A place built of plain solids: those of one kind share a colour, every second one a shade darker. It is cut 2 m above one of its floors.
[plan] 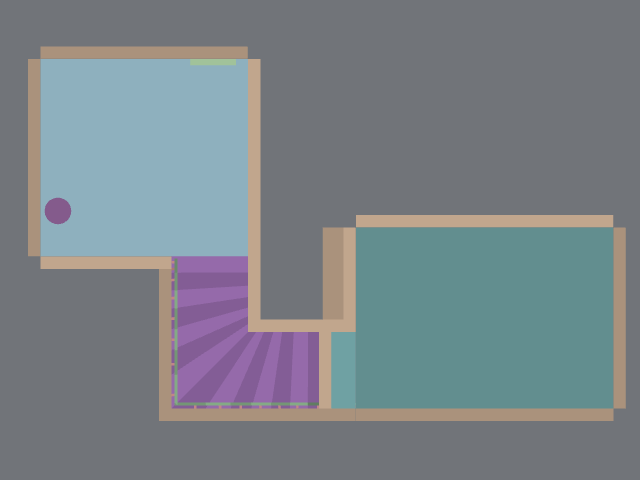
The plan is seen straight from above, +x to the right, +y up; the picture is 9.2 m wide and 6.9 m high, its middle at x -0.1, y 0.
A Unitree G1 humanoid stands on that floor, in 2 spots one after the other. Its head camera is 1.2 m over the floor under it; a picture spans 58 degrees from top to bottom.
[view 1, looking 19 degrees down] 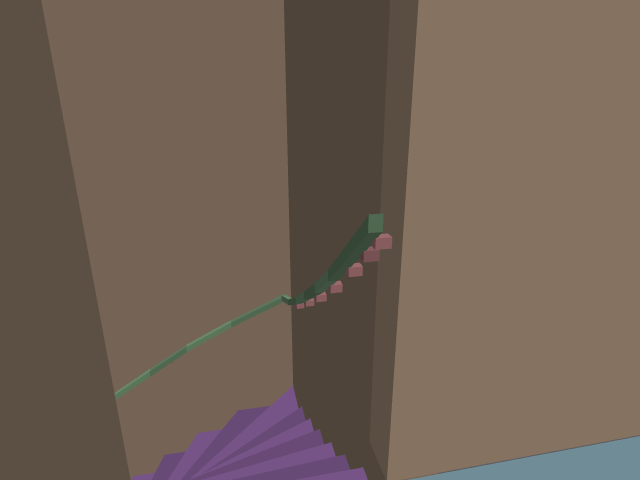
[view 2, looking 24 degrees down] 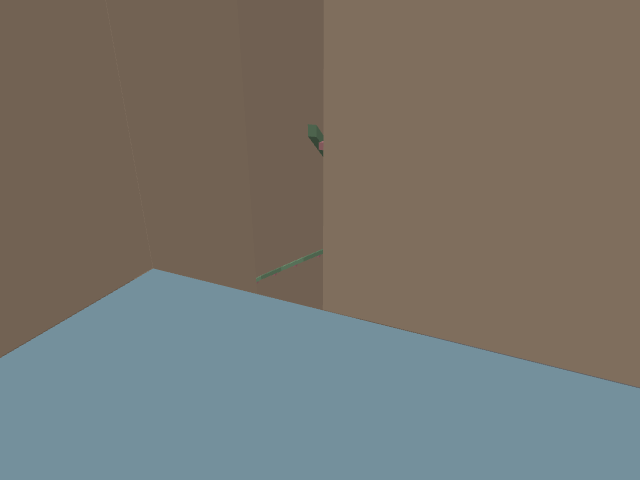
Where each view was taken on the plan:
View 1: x -1.80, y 0.76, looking -102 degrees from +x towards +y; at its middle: wall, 2.21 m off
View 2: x -2.97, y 1.45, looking -66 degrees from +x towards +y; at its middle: wall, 4.64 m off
